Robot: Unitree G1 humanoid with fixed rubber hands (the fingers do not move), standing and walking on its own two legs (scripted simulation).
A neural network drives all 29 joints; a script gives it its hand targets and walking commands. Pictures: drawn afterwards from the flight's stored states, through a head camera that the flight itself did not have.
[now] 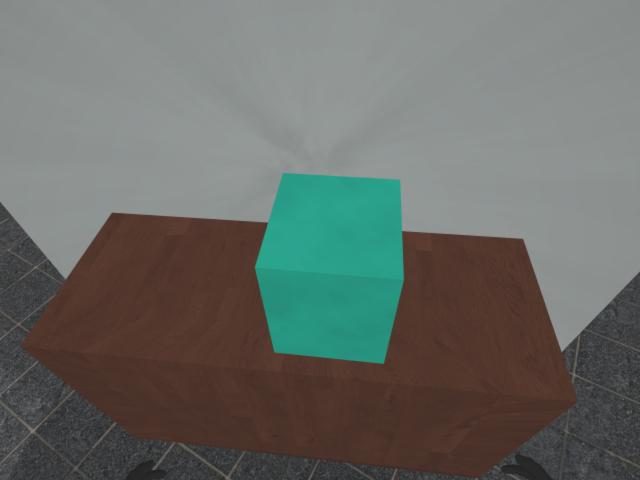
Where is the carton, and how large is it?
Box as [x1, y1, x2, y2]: [255, 173, 403, 363]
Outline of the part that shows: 283,173 255,265 274,351 383,363 403,281 399,180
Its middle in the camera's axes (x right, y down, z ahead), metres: +0.03 +0.05 +0.67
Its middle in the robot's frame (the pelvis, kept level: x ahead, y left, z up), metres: +0.47 -0.01 -0.06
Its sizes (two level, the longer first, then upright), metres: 0.210 0.200 0.250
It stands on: a pedestal, 0.58 m high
